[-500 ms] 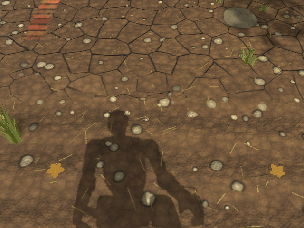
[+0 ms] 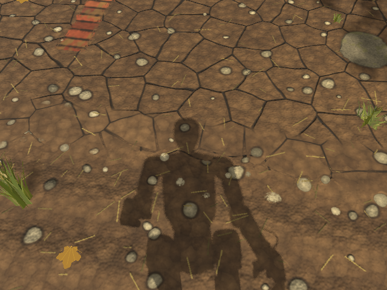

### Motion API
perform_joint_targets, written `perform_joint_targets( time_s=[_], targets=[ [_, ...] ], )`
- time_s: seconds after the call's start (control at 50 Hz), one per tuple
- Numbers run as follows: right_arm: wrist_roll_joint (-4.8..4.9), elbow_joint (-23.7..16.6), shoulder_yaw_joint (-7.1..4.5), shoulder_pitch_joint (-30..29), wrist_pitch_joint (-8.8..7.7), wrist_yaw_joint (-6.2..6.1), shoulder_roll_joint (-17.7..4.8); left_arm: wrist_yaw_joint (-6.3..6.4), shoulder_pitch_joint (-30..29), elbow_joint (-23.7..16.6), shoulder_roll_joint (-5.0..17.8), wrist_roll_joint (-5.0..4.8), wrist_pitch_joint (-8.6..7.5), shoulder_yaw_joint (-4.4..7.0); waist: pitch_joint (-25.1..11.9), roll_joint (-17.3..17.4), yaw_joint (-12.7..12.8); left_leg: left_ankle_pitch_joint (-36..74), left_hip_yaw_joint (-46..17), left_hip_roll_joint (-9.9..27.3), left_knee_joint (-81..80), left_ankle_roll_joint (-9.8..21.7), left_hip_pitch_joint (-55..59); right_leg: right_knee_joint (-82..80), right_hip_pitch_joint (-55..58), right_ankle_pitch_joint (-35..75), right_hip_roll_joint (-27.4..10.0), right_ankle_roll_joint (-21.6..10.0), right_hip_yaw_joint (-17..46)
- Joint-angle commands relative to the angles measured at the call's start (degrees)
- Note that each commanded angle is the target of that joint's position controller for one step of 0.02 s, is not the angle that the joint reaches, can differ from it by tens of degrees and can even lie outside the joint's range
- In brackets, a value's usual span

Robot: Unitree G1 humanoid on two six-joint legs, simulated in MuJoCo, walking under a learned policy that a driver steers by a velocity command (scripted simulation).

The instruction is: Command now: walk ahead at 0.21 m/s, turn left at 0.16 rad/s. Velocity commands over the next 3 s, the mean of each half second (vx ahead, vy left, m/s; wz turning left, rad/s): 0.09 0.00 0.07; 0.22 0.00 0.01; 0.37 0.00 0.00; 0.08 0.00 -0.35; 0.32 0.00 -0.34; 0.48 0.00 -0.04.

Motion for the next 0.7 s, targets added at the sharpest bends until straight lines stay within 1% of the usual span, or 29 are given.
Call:
perform_joint_targets(
  time_s=[0.02, 0.04, 0.06, 0.08, 0.12, 0.14, 0.18, 0.22, 0.24, 0.26, 0.28, 0.3, 0.32, 0.34, 0.36, 0.38, 0.4, 0.42, 0.44, 0.5, 0.6, 0.62, 0.64, 0.66, 0.68, 0.7],
  targets=[
    [-1.66, -2.3, -0.84, 2.5, 1.05, 0.79, -4.1, 0.67, 8.1, 0.6, 2.8, -0.83, -0.08, 0.61, -9.3, -3.0, 2.6, 2.1, -1.1, 6.1, 3.4, -1.7, -12.8, -9.8, 18.9, 43.2, -17.7, -9.8, 15.7],
    [-2.15, -1.8, -0.71, 3.6, 1.96, 1.21, -3.1, 0.74, 8.7, 1.5, 3.2, -0.73, -0.12, 0.53, -8.7, -4.1, 1.7, 3.6, -0.1, 5.8, 1.4, -2.0, -8.9, -11.0, 14.6, 42.9, -16.1, -8.7, 13.1],
    [-2.18, -1.3, -0.59, 4.6, 2.66, 1.44, -2.2, 0.60, 9.2, 2.2, 3.6, -0.60, -0.44, 0.45, -9.5, -4.6, 0.9, 4.7, 0.5, 5.2, -0.4, -2.3, -5.9, -11.5, 12.3, 44.2, -15.3, -8.7, 11.3],
    [-1.96, -0.9, -0.43, 5.3, 3.18, 1.52, -1.5, 0.50, 8.9, 2.6, 4.2, -0.44, -0.71, 0.46, -10.0, -5.1, 0.0, 5.4, 1.2, 5.0, -2.3, -2.6, -4.1, -11.9, 10.5, 45.0, -14.8, -9.0, 9.6],
    [-1.79, -0.8, -0.04, 3.9, 3.86, 1.36, -0.9, 0.40, 8.0, 3.1, 4.8, 0.09, -0.87, 0.29, -10.2, -6.2, -0.9, 6.5, 2.6, 5.6, -9.0, -2.9, -2.5, -12.4, 8.2, 42.8, -13.8, -9.0, 7.0],
    [-1.83, -0.9, 0.26, 2.3, 4.11, 1.20, -0.7, 0.39, 7.9, 3.5, 5.0, 0.18, -0.69, 0.20, -9.9, -7.0, -0.8, 7.5, 3.4, 6.2, -13.3, -2.9, -1.6, -12.6, 7.3, 40.0, -13.2, -8.5, 6.1],
    [-1.76, -1.0, 0.80, -1.1, 4.64, 0.94, -0.6, 0.42, 9.4, 4.4, 5.6, 0.12, -0.02, 0.30, -9.9, -8.6, 0.7, 9.7, 5.0, 7.0, -19.5, -2.8, 0.7, -13.5, 6.6, 29.8, -12.6, -7.9, 6.3],
    [-1.62, -0.8, 1.06, -3.5, 5.06, 0.69, -1.2, 0.57, 11.0, 5.2, 6.3, 0.06, 1.08, 0.51, -9.3, -8.7, 2.0, 9.9, 5.9, 7.4, -23.6, -2.8, 2.2, -14.5, 5.7, 14.7, -12.7, -7.7, 8.3],
    [-1.59, -0.7, 1.20, -4.5, 5.08, 0.55, -1.4, 0.71, 11.4, 5.4, 6.4, 0.04, 1.70, 0.58, -8.3, -8.4, 2.4, 9.6, 6.2, 7.4, -25.9, -2.6, 2.8, -14.9, 4.9, 6.7, -12.8, -7.6, 9.5],
    [-1.64, -0.5, 1.39, -5.0, 4.93, 0.40, -1.2, 0.90, 11.1, 5.6, 6.5, -0.10, 2.31, 0.60, -6.9, -7.7, 2.2, 10.4, 6.7, 7.4, -29.7, -2.2, 4.2, -14.8, 3.6, -0.8, -12.6, -7.1, 10.5],
    [-1.78, 0.0, 1.64, -5.0, 4.58, 0.19, -0.8, 1.12, 10.6, 5.6, 6.1, -0.31, 2.82, 0.46, -5.5, -6.5, 1.6, 12.8, 6.9, 7.4, -35.2, -1.7, 6.9, -14.2, 1.6, -6.1, -12.2, -6.0, 11.1],
    [-2.01, 0.1, 1.79, -5.4, 4.07, -0.11, -1.4, 1.28, 12.0, 6.1, 5.5, -0.13, 3.09, 0.28, -4.1, -4.5, 1.7, 15.5, 4.6, 8.7, -40.8, -1.1, 9.1, -13.7, -0.1, -9.3, -11.6, -3.9, 11.7],
    [-2.43, 0.5, 1.70, -4.3, 3.29, -0.48, -3.2, 1.27, 13.1, 6.2, 4.4, -0.07, 3.09, 0.00, -4.1, -1.4, 2.1, 18.7, -1.2, 13.8, -44.2, -0.2, 11.5, -11.6, -1.2, -10.0, -10.2, -1.7, 11.3],
    [-1.72, 0.7, 1.13, -6.5, 2.85, -0.66, -6.6, 1.06, 18.1, 6.9, 2.5, -0.96, 3.27, -0.09, -2.6, 5.2, 6.3, 20.2, -6.8, 18.2, -45.6, 2.1, 6.7, -10.3, 0.7, -11.2, -4.6, 0.2, 6.6],
    [-0.79, 1.5, 1.82, -7.3, 2.52, -0.24, -3.6, 1.23, 18.4, 8.7, 2.2, -1.00, 3.77, -0.21, -2.9, 5.2, 5.8, 15.1, -6.5, 18.3, -47.6, 2.7, -1.7, -10.2, 10.4, -8.3, -3.8, 1.0, 5.1],
    [-0.62, 1.8, 2.29, -8.3, 2.20, -0.04, -1.9, 1.34, 17.3, 9.1, 2.7, -0.88, 4.01, 0.03, -1.8, 4.6, 5.8, 12.0, -4.9, 15.9, -48.3, 1.4, -4.1, -10.2, 13.6, -5.3, -4.4, 1.2, 6.0],
    [-0.54, 2.3, 2.28, -8.4, 2.07, -0.06, -1.7, 1.38, 16.8, 9.6, 3.1, -0.76, 4.13, 0.18, -1.5, 4.2, 5.4, 11.5, -3.4, 14.3, -48.5, 0.5, -4.0, -10.1, 14.6, -3.5, -5.1, 1.1, 6.5],
    [-0.49, 2.8, 2.27, -7.9, 2.00, -0.27, -1.8, 1.35, 16.4, 9.8, 3.7, -0.62, 4.19, 0.39, -1.8, 4.5, 5.3, 12.5, -2.5, 13.3, -48.5, 0.1, -2.8, -10.0, 14.5, -2.9, -5.7, 0.8, 6.8],
    [-0.39, 3.4, 2.27, -7.3, 1.95, -0.44, -1.7, 1.32, 16.3, 10.1, 3.5, -0.47, 4.16, 0.35, -1.8, 3.9, 5.1, 14.1, -2.0, 13.0, -48.2, 0.1, -1.3, -10.2, 13.7, -2.3, -6.1, 0.8, 7.1],
    [-0.44, 4.7, 2.28, -6.0, 1.95, -0.47, -1.1, 1.63, 16.2, 11.7, 2.5, -0.62, 3.96, 0.09, -2.2, 0.8, 4.5, 17.6, -1.4, 13.0, -47.1, 0.6, 1.9, -11.0, 12.5, -2.1, -6.3, 1.1, 7.1],
    [-0.49, 6.4, 2.40, -5.1, 2.01, -0.64, -0.8, 2.06, 16.0, 13.8, 1.7, -0.62, 4.17, -0.09, -2.4, -0.2, 4.2, 19.4, -0.9, 12.9, -46.8, 0.8, 2.7, -11.0, 13.4, -0.9, -6.5, 1.3, 7.0],
    [-0.58, 6.9, 2.41, -4.2, 2.04, -0.63, -0.7, 2.06, 16.5, 14.3, 1.5, -0.54, 4.23, -0.17, -3.5, -0.1, 4.0, 14.6, -0.8, 12.4, -47.4, 1.0, 3.1, -10.8, 13.8, -4.5, -5.9, 1.2, 6.6],
    [-0.66, 7.2, 2.01, -3.5, 2.23, -0.62, -1.6, 2.01, 16.6, 14.5, 1.8, -0.41, 4.36, 0.06, -3.0, 0.5, 3.9, 7.1, -1.1, 11.8, -47.6, 1.8, 2.4, -9.1, 12.9, -10.3, -4.5, 0.8, 5.5],
    [-0.71, 7.2, 1.39, -2.9, 2.55, -0.53, -3.0, 1.87, 16.4, 14.3, 2.3, -0.21, 4.53, 0.36, -2.0, 1.7, 3.7, -2.9, -2.1, 11.6, -47.9, 3.1, 1.3, -6.4, 10.7, -17.8, -2.8, 0.2, 4.1],
    [-0.85, 7.2, 0.93, -2.2, 2.87, -0.35, -3.8, 1.60, 15.7, 13.9, 2.3, 0.12, 4.68, 0.49, 0.4, 2.5, 3.2, -11.3, -4.5, 12.7, -49.4, 4.6, 0.1, -4.1, 6.9, -23.0, -1.8, -0.3, 3.5],
    [-0.84, 7.4, 0.58, -0.5, 2.99, -0.20, -4.2, 1.28, 14.5, 13.2, 1.5, 0.35, 4.65, 0.42, 2.7, 4.0, 2.2, -16.8, -8.4, 15.2, -51.9, 6.4, 0.2, -0.7, 2.7, -23.9, -0.8, -0.4, 2.4]
  ],
)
